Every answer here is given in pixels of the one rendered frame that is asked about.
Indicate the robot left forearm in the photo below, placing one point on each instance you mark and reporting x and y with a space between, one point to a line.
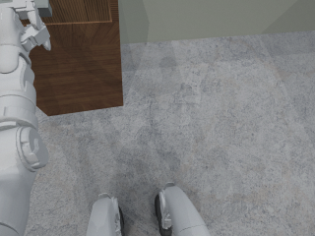
17 93

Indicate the robot thigh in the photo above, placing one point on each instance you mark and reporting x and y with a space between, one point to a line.
185 219
104 215

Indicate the robot left upper arm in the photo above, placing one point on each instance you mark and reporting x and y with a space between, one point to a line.
22 154

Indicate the left robot thigh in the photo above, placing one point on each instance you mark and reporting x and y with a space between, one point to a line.
104 215

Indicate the handle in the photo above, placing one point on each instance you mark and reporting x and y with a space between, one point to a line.
43 6

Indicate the cabinet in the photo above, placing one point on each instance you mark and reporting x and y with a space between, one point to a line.
82 71

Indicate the right robot thigh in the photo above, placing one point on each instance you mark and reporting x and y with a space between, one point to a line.
185 219

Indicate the drawer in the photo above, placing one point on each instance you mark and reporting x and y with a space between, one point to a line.
76 11

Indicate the robot left hand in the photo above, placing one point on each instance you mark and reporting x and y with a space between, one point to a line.
12 31

